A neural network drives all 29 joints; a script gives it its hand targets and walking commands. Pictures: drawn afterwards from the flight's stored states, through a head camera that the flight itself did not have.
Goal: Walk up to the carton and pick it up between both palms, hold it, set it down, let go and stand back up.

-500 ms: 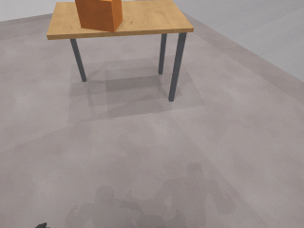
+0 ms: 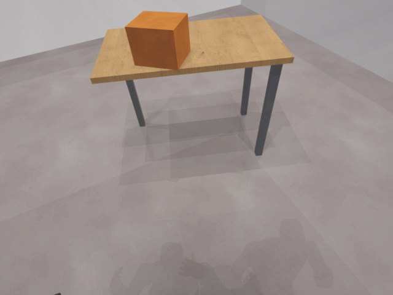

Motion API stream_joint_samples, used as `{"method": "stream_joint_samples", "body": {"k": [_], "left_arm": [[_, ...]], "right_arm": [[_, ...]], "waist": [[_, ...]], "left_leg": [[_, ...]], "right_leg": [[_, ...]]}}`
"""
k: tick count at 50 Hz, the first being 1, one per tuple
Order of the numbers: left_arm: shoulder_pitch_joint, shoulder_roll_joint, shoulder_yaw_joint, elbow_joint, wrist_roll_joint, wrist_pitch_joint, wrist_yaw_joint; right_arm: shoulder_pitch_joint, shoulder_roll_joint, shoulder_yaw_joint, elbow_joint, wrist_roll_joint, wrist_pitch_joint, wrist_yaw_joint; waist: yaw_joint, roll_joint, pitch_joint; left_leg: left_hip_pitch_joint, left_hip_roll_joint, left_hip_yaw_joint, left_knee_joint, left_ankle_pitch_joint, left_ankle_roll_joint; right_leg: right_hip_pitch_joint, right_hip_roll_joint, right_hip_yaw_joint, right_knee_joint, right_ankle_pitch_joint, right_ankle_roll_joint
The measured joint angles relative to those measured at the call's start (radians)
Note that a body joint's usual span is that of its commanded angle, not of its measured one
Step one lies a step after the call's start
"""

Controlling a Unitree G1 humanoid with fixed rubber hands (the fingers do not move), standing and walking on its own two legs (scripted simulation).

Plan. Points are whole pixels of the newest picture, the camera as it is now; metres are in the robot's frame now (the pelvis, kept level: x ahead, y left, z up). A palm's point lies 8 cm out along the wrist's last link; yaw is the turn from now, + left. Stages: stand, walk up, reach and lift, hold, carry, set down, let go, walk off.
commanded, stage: walk up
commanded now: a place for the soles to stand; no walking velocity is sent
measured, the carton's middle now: (160, 40) +1.11 +0.16 +0.02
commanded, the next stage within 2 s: none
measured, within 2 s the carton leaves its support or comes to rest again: neither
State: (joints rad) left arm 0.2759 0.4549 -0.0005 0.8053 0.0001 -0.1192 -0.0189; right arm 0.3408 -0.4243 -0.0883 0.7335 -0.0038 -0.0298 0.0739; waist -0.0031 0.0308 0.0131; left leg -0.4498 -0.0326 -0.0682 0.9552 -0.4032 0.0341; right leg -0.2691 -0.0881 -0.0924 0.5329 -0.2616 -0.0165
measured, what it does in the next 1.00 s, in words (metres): walks ahead: left foot, then right foot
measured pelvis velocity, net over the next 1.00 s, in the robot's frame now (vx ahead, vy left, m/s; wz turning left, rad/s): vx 0.30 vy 0.09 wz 0.10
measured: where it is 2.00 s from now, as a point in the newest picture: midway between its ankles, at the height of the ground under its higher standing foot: (182, 238)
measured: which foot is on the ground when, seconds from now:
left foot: up 0.00-0.20, down 0.22-0.72, up 0.74-1.00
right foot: down 0.00-0.24, up 0.26-0.70, down 0.72-1.00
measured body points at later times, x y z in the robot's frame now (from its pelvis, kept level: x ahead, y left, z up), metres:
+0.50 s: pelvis +0.16 +0.10 +0.00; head +0.16 +0.13 +0.45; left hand +0.23 +0.42 -0.11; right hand +0.23 -0.23 -0.08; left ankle +0.17 +0.19 -0.74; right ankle +0.17 -0.05 -0.68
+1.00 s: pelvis +0.30 +0.09 +0.00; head +0.31 +0.08 +0.45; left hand +0.35 +0.43 -0.09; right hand +0.40 -0.22 -0.11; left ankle +0.37 +0.27 -0.69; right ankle +0.31 -0.03 -0.74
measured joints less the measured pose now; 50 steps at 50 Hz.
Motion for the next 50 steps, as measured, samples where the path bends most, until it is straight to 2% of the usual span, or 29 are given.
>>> {"method": "stream_joint_samples", "body": {"k": [5, 9, 11, 13, 16, 18, 29, 34, 36, 37, 40, 45, 50], "left_arm": [[0.006, 0.0, 0.0, 0.0, 0.0, 0.001, 0.0], [0.006, 0.0, 0.0, 0.0, 0.0, 0.01, -0.002], [0.004, -0.001, 0.0, 0.0, 0.0, 0.012, -0.002], [-0.016, 0.001, 0.0, 0.002, 0.0, 0.023, -0.002], [-0.025, 0.0, 0.0, 0.001, 0.0, 0.043, -0.002], [-0.025, 0.001, 0.0, 0.0, 0.0, 0.049, -0.003], [-0.024, 0.001, 0.0, -0.001, 0.0, 0.078, -0.015], [-0.024, 0.002, 0.0, -0.002, 0.0, 0.061, -0.015], [-0.024, 0.003, 0.0, -0.001, 0.0, 0.041, -0.015], [-0.024, 0.001, 0.0, -0.001, 0.0, 0.035, -0.015], [-0.01, -0.002, 0.0, 0.0, 0.0, 0.032, -0.015], [0.009, -0.002, 0.0, -0.001, 0.0, 0.031, -0.015], [0.014, -0.002, 0.0, -0.001, 0.0, 0.031, -0.015]], "right_arm": [[-0.014, 0.0, 0.0, 0.0, 0.0, 0.0, 0.011], [-0.015, -0.001, 0.0, 0.006, 0.0, 0.0, 0.015], [-0.008, -0.004, 0.0, 0.01, 0.0, -0.004, 0.014], [-0.004, 0.004, -0.001, 0.02, 0.0, -0.018, 0.002], [0.015, 0.006, 0.001, 0.04, 0.0, -0.02, -0.007], [0.023, 0.006, 0.001, 0.043, 0.0, -0.02, -0.017], [0.023, 0.005, 0.001, 0.042, 0.0, -0.024, -0.029], [0.023, 0.005, 0.002, 0.04, 0.0, -0.025, -0.034], [0.022, 0.005, 0.002, 0.033, 0.0, -0.025, -0.036], [0.014, 0.006, 0.003, 0.033, 0.0, -0.025, -0.036], [0.005, 0.004, 0.01, 0.033, 0.0, -0.025, -0.037], [0.006, -0.002, 0.01, 0.032, 0.0, -0.025, -0.03], [0.006, -0.002, 0.01, 0.032, 0.0, -0.025, -0.021]], "waist": [[0.005, 0.01, 0.021], [0.004, 0.0, -0.006], [0.002, -0.007, -0.021], [-0.021, -0.045, 0.015], [-0.026, -0.052, 0.027], [-0.025, -0.057, 0.031], [-0.024, -0.061, 0.062], [-0.023, -0.049, 0.048], [-0.021, -0.048, 0.052], [-0.02, -0.039, 0.062], [-0.009, -0.03, 0.052], [0.003, -0.016, 0.037], [0.003, -0.016, 0.031]], "left_leg": [[-0.079, 0.083, 0.0, -0.114, 0.082, -0.022], [-0.073, 0.108, 0.019, -0.237, 0.173, -0.021], [-0.023, 0.103, 0.043, -0.331, 0.217, -0.008], [0.02, 0.059, 0.05, -0.315, 0.206, -0.032], [0.085, 0.046, 0.034, -0.337, 0.177, -0.004], [0.134, 0.042, 0.03, -0.39, 0.184, 0.008], [0.293, -0.026, 0.023, -0.492, 0.148, 0.02], [0.319, -0.03, 0.023, -0.483, 0.094, 0.005], [0.297, -0.032, 0.023, -0.395, 0.046, -0.003], [0.266, -0.027, 0.023, -0.298, 0.026, 0.001], [0.137, -0.036, 0.022, -0.047, -0.022, 0.013], [-0.019, 0.012, 0.02, 0.003, 0.006, 0.002], [-0.078, 0.067, 0.019, -0.117, 0.098, -0.019]], "right_leg": [[0.054, -0.008, -0.002, 0.0, -0.044, 0.01], [0.076, -0.015, -0.003, 0.002, -0.088, 0.028], [0.076, -0.024, -0.004, 0.042, -0.122, 0.034], [0.066, -0.067, 0.005, 0.201, -0.157, 0.022], [-0.025, -0.018, 0.024, 0.463, -0.184, 0.018], [-0.073, 0.001, 0.026, 0.489, -0.181, 0.017], [-0.117, 0.003, 0.028, 0.32, -0.14, 0.017], [-0.109, 0.012, 0.029, 0.151, -0.095, 0.015], [-0.076, 0.014, 0.03, 0.04, 0.035, 0.003], [-0.071, 0.02, 0.024, 0.054, 0.075, 0.0], [-0.046, 0.021, 0.022, 0.066, 0.027, -0.004], [0.001, 0.018, 0.021, 0.032, -0.004, -0.005], [0.029, 0.018, 0.02, 0.028, -0.043, -0.005]]}}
